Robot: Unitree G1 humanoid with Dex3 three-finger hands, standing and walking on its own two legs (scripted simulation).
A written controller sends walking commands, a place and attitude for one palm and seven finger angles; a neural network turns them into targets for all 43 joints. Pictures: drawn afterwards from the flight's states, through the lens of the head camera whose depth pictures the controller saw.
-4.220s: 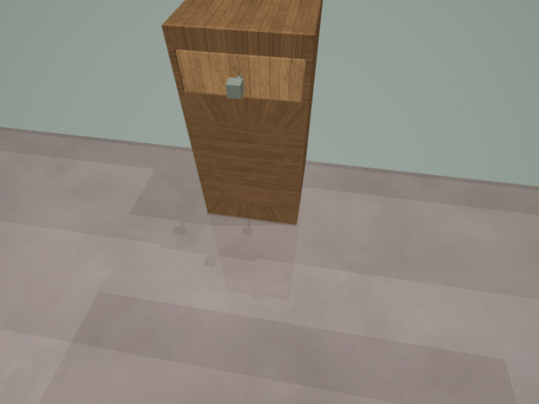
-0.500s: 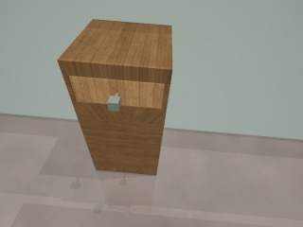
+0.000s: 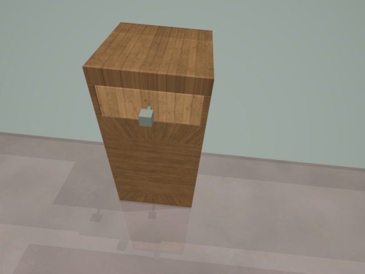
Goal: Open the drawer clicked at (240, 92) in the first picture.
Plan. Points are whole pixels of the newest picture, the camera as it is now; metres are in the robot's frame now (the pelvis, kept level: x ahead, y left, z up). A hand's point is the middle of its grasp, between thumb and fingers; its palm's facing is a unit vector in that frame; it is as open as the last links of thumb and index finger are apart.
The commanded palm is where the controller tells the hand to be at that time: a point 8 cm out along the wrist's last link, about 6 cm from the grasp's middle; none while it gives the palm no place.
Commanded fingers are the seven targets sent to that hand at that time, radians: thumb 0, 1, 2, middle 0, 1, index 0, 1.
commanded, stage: come to a stop and stand still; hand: left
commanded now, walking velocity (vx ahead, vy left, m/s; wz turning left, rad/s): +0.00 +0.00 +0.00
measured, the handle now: (147, 114) +0.64 +0.17 -0.03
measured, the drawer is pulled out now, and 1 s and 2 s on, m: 0.00 0.00 0.00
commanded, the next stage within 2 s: look again from close up in 0.14 s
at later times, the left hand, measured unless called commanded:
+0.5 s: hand out of the picture -0.06 +0.14 -0.17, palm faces +0.04 -0.99 -0.14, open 7.4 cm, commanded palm none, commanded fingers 0.00 0.90 0.90 -0.20 -0.30 -0.20 -0.30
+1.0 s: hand out of the picture -0.03 +0.14 -0.17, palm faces +0.05 -0.99 -0.14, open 7.4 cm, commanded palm none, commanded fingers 0.00 0.90 0.90 -0.20 -0.30 -0.20 -0.30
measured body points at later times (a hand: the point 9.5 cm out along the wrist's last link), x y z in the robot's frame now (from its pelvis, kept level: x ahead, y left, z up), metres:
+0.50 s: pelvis -0.02 -0.01 +0.01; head -0.03 +0.00 +0.46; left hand -0.06 +0.19 -0.16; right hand -0.02 -0.23 -0.15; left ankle +0.07 +0.07 -0.73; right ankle +0.01 -0.13 -0.73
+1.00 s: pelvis +0.01 -0.02 +0.01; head +0.00 -0.01 +0.46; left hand -0.03 +0.19 -0.15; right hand -0.01 -0.23 -0.15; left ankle +0.07 +0.07 -0.73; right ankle +0.01 -0.13 -0.73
